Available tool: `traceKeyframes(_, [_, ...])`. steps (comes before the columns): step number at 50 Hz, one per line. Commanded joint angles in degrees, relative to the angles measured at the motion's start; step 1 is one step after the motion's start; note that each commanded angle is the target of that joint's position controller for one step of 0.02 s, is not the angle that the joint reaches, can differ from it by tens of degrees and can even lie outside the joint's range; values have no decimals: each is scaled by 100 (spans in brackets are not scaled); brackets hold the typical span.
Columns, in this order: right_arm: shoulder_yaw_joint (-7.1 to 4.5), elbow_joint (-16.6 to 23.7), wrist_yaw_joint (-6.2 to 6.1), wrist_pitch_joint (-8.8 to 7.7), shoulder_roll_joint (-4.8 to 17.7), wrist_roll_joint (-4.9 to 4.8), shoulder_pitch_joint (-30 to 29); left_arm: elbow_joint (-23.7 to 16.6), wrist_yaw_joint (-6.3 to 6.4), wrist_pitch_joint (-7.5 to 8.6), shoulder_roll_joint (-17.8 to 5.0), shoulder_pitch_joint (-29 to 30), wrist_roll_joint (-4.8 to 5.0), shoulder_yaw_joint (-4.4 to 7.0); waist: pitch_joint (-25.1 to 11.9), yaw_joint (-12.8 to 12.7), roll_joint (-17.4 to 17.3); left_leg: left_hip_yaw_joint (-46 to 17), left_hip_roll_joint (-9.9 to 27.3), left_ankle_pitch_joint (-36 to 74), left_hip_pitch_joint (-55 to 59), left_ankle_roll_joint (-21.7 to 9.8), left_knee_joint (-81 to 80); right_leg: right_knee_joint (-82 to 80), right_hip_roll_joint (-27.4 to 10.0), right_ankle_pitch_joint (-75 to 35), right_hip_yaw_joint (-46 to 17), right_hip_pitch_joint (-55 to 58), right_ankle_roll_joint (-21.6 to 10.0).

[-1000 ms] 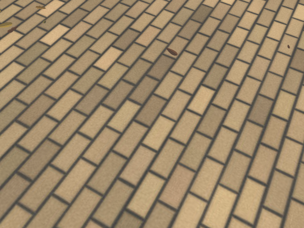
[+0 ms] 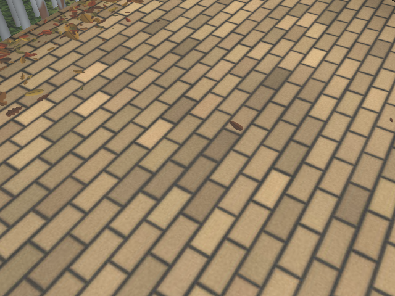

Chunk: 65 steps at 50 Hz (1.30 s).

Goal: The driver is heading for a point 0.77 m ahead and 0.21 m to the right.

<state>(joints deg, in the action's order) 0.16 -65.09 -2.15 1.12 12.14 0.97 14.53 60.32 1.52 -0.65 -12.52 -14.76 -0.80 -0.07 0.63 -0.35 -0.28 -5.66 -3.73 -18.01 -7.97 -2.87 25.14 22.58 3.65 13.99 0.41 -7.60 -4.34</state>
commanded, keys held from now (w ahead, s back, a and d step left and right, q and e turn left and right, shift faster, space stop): w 0.42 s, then w+e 0.58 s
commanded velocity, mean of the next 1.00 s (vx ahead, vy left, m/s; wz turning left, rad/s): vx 0.42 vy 0.00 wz -0.22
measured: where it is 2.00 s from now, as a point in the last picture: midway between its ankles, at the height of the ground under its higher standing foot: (231, 228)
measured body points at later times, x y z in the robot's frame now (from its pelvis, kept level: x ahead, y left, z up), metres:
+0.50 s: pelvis +0.15 +0.07 +0.00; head +0.16 +0.08 +0.45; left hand +0.24 +0.32 -0.14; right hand +0.09 -0.17 -0.14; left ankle +0.08 +0.14 -0.74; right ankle +0.19 -0.06 -0.67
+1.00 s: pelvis +0.43 +0.01 +0.00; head +0.45 +0.00 +0.45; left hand +0.50 +0.28 -0.14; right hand +0.51 -0.26 -0.13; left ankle +0.54 +0.17 -0.67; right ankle +0.41 -0.01 -0.74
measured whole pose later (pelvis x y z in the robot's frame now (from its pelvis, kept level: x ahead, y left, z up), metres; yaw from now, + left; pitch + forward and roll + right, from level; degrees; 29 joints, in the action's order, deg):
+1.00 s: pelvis +0.43 +0.01 +0.00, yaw -16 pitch +0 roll +0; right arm -1.9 -49.0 0.2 -3.4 12.8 2.8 6.5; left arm 56.8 -0.1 3.1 -14.1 -19.1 -0.2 4.1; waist 3.1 -1.7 -0.9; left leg -2.9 6.5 -14.0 -35.1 1.2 59.6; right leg 19.6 9.7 10.3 -0.7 -9.0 -9.2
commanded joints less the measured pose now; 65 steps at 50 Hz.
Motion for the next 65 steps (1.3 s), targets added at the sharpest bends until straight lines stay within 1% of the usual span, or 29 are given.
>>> traceKeyframes(1, [-58,334,80,-103,418,137,-225,72,7,-22,-991,-714,-15,279,804,-257,829,447,79,-842,-1543,-171,1157,-1613,-1873,3468,-2514,-167,-928])
traceKeyframes(4, [-92,522,188,-267,458,131,-398,86,-26,125,-923,-746,-70,331,890,-158,431,430,503,-806,-2257,-89,2241,-1856,-2190,2674,-2705,-10,-1155])
traceKeyframes(9, [-137,711,305,-411,374,42,-498,65,-55,287,-882,-650,-16,371,619,-43,631,856,422,-348,-1382,11,1196,-1529,-1546,1503,-1459,-314,-801])
traceKeyframes(12, [-180,487,263,-427,301,10,286,2,-93,288,-876,-493,20,394,560,306,455,1177,147,340,357,-39,147,-858,-1285,1706,-1061,-1450,-645])
traceKeyframes(13, [-235,340,221,-461,429,28,791,-52,-105,320,-733,-454,-17,352,435,497,181,913,238,49,1134,-87,-90,-275,-1083,1781,-869,-1980,-529])
traceKeyframes(14, [-338,211,157,-523,828,113,1495,-225,-147,373,-374,-232,-48,246,272,804,-880,-700,1384,-1167,1693,-266,-1028,1401,-547,1477,-181,-2549,-286])
traceKeyframes(15, [-479,45,156,-496,1411,53,2182,-485,-189,407,-176,-157,-35,198,101,874,-1919,-3102,2558,-2928,1906,-909,-2031,3008,74,1967,365,-3547,-167])
traceKeyframes(16, [-422,100,149,-455,1116,48,1718,-522,-216,388,-676,54,-176,313,582,557,-902,-3052,2587,-3026,1300,-1035,-1953,3868,-371,1642,-101,-3700,-244])
traceKeyframes(17, [-364,340,191,-492,894,32,1125,-505,-287,410,-585,117,-152,309,775,298,-455,-2511,2314,-2461,874,-947,-1893,4015,-597,1001,-256,-3658,-252])
traceKeyframes(18, [-330,453,210,-548,758,23,819,-426,-337,443,-440,19,-103,277,746,125,-316,-1931,2035,-1608,684,-836,-1956,3939,-747,532,-267,-3420,-173])
traceKeyframes(21, [-239,410,161,-687,496,-10,917,-388,-390,389,-434,48,-144,305,495,-7,-306,-825,1588,514,753,-703,-1946,3736,-836,-108,-16,-3102,83])
traceKeyframes(25, [-208,236,116,-736,450,16,1423,-645,-385,271,-289,714,-71,283,585,94,-325,75,1482,2153,919,-649,-1875,3500,-690,-473,71,-3505,197])
traceKeyframes(29, [-155,276,84,-754,349,31,1374,-1000,-394,274,-122,1505,-45,189,771,169,-399,774,1355,3000,689,-532,-1912,2238,-519,-1056,384,-3133,140])
traceKeyframes(32, [-161,227,33,-772,436,32,1494,-1190,-394,281,-133,1808,-51,156,791,201,-413,1073,1509,3968,935,-458,-1747,1453,-394,-1137,710,-2629,-105])
traceKeyframes(34, [-199,251,-10,-780,600,26,1394,-1151,-353,310,-281,1470,-56,216,504,-10,-483,1296,1587,5772,1301,-359,-1023,1278,-113,-878,908,-2085,-356])
traceKeyframes(36, [-268,334,-51,-707,791,58,1234,-837,-307,357,-506,346,-66,347,-160,-474,-611,1436,1664,6809,1466,-323,619,1188,205,-443,965,-1073,-627])
traceKeyframes(37, [-294,396,-34,-666,858,41,1150,-592,-286,387,-649,-428,-104,444,-550,-809,-564,1522,1602,6205,1085,-278,1812,778,247,-549,835,-108,-800])
traceKeyframes(38, [-280,573,16,-669,793,28,1094,-482,-231,375,-1061,-1105,-190,601,-971,-1074,-156,1581,1387,4375,-57,-204,3510,554,-633,186,-418,1077,-1125])
traceKeyframes(39, [-238,852,149,-716,275,-86,1369,-615,-206,272,-1528,-961,-128,747,-1539,-612,1471,1311,-72,-878,-2449,129,5988,-213,-2303,238,-3940,2609,-2190])
traceKeyframes(40, [-307,1057,186,-778,708,-5,825,-644,-237,221,-1466,-669,28,740,-1403,-609,481,242,167,-694,-3245,-10,6316,-711,-2242,483,-4302,2469,-2236])
traceKeyframes(42, [-313,1287,202,-892,698,-24,253,-688,-195,259,-877,-107,17,603,-120,-227,-329,226,745,95,-3196,-38,5360,-995,-1979,-376,-2961,867,-1761])
traceKeyframes(43, [-325,1355,186,-823,645,45,137,-692,-170,313,-716,3,6,550,82,-32,-442,183,882,105,-2830,40,4922,-1010,-1680,-1008,-2522,268,-1561])
traceKeyframes(45, [-295,1393,203,-588,465,178,312,-693,-140,414,-656,-1,30,502,56,211,-281,225,937,13,-2306,219,4399,-1039,-1331,-1767,-1940,-302,-1415])
traceKeyframes(48, [-282,1635,239,-404,417,209,-78,-673,-137,496,-919,-307,73,556,152,186,-43,448,969,326,-2471,448,3614,-1142,-1059,-1966,-1629,-533,-1334])
traceKeyframes(54, [-262,2244,316,-364,516,142,-1517,-703,-133,407,-931,-1083,71,570,187,-378,287,549,811,1652,-3109,601,2079,-957,-856,-2438,-1721,240,-802])
traceKeyframes(60, [-178,2717,350,-459,590,67,-2303,-799,-45,357,-1027,-1432,-38,590,203,-593,465,528,468,1451,-3026,443,1048,-402,-1014,-3204,-2110,1064,-808])
traceKeyframes(62, [-216,2660,321,-520,741,37,-1804,-931,-12,373,-1149,-1091,-45,620,96,-247,551,483,310,1160,-1985,283,509,-61,-996,-3638,-2147,776,-595])
traceKeyframes(64, [-360,2294,202,-627,1083,41,-407,-1036,-98,459,-1253,-774,9,638,-608,435,306,476,242,1218,76,18,-12,1389,-597,-4163,-1913,243,-325])
traceKeyframes(65, [-464,2238,90,-676,1477,166,501,-1215,-159,529,-955,-770,94,557,-1406,758,-141,-590,1372,289,1487,-250,-107,2802,-292,-2726,-1631,-517,-211])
